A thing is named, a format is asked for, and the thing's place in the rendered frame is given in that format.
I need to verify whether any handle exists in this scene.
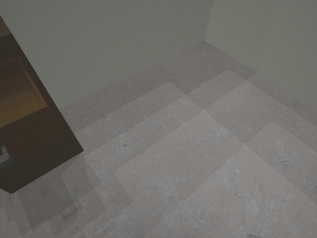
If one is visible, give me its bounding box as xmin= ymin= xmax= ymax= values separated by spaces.
xmin=0 ymin=145 xmax=15 ymax=170

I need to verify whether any cabinet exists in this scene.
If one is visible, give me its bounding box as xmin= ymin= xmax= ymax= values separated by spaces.
xmin=0 ymin=16 xmax=84 ymax=194

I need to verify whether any drawer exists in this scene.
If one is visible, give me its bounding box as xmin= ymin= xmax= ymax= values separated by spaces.
xmin=0 ymin=59 xmax=64 ymax=159

